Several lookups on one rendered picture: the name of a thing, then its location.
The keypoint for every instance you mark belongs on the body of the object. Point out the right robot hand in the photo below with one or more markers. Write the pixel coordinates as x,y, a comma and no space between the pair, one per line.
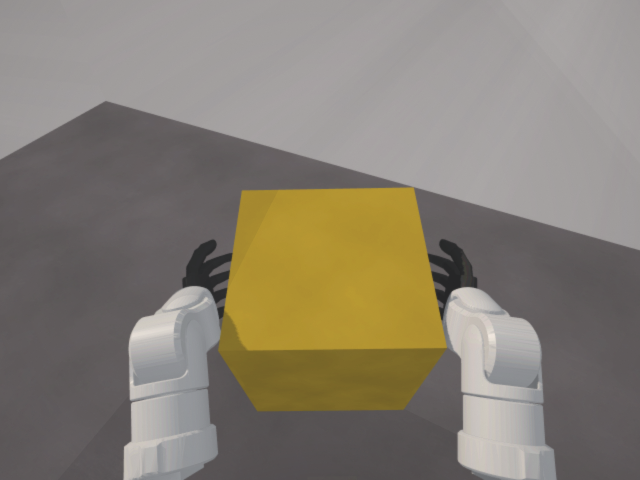
460,271

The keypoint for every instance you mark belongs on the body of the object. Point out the carton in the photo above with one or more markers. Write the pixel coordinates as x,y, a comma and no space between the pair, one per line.
330,303

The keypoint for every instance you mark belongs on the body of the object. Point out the left robot forearm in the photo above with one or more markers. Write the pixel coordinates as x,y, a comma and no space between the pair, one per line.
172,437

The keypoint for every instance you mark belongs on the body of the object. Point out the left robot hand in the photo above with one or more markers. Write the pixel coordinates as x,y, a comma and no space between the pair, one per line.
197,272

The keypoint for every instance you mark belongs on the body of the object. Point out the right robot forearm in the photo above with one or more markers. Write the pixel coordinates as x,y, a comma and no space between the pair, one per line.
503,435

